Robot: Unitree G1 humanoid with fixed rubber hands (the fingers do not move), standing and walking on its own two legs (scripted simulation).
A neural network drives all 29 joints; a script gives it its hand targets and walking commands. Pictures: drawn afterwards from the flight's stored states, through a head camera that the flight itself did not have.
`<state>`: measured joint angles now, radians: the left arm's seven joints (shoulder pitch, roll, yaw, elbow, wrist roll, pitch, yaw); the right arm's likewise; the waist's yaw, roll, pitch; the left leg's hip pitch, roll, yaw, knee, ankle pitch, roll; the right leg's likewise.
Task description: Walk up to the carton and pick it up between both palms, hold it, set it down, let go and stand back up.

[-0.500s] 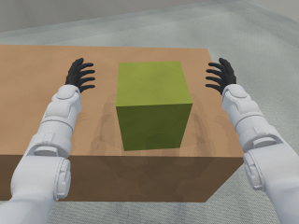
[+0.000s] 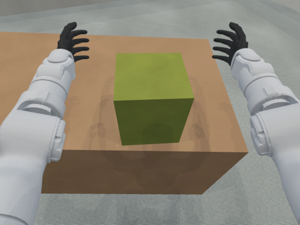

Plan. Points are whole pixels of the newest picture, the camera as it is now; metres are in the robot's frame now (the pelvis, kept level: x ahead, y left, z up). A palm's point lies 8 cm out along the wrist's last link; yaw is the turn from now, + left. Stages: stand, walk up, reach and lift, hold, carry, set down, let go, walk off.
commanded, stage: reach and lift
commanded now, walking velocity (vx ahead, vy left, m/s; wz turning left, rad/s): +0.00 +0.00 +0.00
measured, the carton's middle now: (149, 101) +0.50 +0.02 -0.01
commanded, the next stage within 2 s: none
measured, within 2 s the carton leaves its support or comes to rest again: neither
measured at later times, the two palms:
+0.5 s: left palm (83, 88) +0.46 +0.22 +0.08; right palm (218, 85) +0.48 -0.18 +0.10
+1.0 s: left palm (88, 93) +0.46 +0.21 +0.06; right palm (210, 87) +0.49 -0.16 +0.08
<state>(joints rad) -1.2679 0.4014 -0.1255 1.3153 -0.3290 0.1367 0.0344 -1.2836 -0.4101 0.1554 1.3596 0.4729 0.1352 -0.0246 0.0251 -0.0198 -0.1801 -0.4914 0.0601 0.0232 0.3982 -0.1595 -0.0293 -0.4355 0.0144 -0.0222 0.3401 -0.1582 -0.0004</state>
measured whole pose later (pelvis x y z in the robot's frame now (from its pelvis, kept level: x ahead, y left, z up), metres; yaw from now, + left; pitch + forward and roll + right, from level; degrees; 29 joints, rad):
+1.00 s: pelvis +0.00 +0.00 -0.02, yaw -1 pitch +27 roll -1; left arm -1.18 0.27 -0.05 1.60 -0.27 -0.33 0.04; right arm -1.15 -0.27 0.12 1.46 0.37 -0.24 -0.02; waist 0.04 -0.04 -0.29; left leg -0.80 0.06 0.03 0.52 -0.19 -0.03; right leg -0.77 0.01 -0.01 0.50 -0.20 0.00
